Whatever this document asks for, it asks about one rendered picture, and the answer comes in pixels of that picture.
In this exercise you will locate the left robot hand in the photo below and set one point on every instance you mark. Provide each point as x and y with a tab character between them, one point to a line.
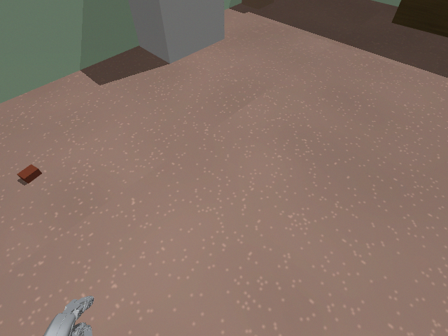
64	323

